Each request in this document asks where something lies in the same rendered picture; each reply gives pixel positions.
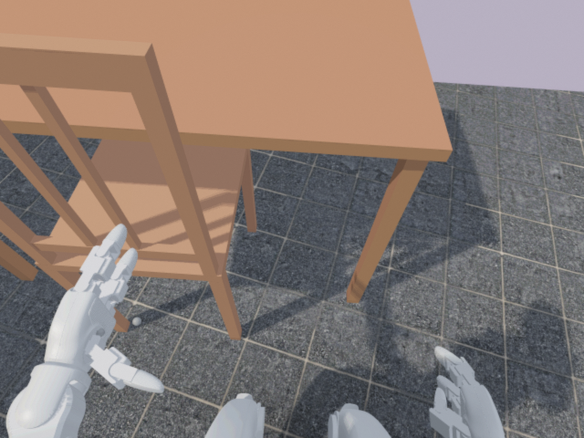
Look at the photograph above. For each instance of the right robot shin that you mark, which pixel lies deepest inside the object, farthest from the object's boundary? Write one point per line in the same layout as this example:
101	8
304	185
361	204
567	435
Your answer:
350	406

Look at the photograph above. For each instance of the robot left hand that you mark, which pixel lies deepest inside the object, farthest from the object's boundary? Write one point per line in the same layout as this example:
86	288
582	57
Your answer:
88	307

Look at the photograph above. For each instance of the table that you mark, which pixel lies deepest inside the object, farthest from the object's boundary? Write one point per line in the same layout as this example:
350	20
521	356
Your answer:
344	77

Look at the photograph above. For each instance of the left robot thigh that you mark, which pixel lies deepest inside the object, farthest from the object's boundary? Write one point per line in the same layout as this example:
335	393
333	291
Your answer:
239	418

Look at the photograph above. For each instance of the robot left forearm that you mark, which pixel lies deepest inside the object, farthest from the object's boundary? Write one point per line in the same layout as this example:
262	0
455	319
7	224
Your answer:
52	405

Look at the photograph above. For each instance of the chair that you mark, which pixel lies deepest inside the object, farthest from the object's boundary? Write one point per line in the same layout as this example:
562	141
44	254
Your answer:
178	202

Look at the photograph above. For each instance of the robot right hand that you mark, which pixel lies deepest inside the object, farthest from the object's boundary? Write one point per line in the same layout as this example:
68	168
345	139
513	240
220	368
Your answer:
474	414

